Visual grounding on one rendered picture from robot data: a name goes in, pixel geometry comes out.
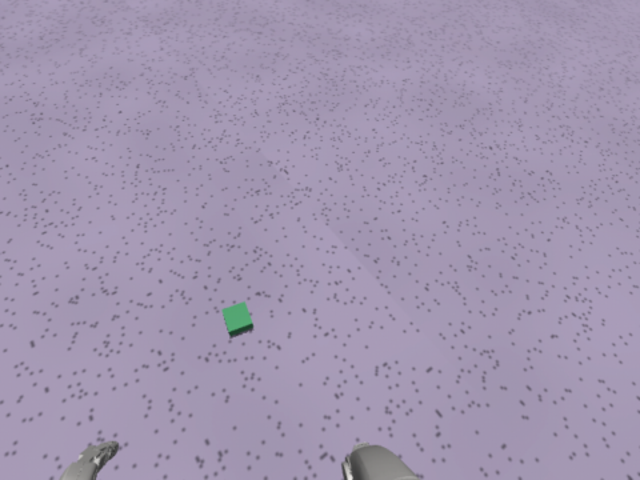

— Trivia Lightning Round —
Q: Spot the small box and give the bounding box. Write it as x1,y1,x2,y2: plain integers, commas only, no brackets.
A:
222,302,254,336

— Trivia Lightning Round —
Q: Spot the left robot hand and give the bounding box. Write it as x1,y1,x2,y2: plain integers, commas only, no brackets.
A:
59,441,119,480

